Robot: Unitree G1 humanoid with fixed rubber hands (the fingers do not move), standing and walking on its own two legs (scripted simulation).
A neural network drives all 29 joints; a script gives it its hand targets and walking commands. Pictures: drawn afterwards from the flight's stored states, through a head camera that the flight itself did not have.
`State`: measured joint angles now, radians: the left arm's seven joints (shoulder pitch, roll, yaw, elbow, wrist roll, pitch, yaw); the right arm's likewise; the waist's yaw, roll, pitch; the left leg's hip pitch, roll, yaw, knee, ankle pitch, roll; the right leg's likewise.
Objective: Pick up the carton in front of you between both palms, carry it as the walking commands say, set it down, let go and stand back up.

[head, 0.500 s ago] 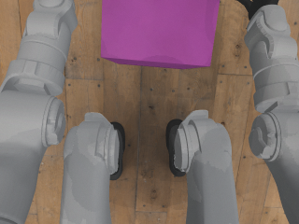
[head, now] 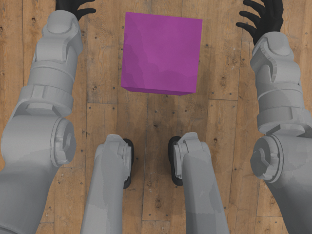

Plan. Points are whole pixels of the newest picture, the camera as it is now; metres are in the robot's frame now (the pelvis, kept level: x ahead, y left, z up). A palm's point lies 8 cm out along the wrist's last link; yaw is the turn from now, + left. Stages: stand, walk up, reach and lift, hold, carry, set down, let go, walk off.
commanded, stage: set down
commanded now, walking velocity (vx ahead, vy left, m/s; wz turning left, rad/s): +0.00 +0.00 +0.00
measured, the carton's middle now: (158, 62) +0.52 -0.03 -0.37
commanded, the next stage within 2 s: let go in 0.38 s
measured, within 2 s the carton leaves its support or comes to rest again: neither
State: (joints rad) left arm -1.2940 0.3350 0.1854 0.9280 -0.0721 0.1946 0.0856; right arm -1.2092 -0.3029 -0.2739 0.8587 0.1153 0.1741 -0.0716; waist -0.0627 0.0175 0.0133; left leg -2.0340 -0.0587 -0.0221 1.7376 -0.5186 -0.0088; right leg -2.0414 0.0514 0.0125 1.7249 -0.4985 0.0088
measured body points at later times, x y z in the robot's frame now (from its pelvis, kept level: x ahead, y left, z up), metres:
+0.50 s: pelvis +0.03 +0.00 +0.14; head +0.33 -0.01 +0.47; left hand +0.56 +0.17 +0.03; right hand +0.53 -0.23 +0.03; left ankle +0.09 +0.11 -0.46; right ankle +0.10 -0.11 -0.46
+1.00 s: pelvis +0.10 -0.01 +0.24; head +0.26 +0.00 +0.66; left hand +0.40 +0.21 +0.14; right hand +0.38 -0.24 +0.14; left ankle +0.09 +0.11 -0.46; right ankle +0.10 -0.11 -0.46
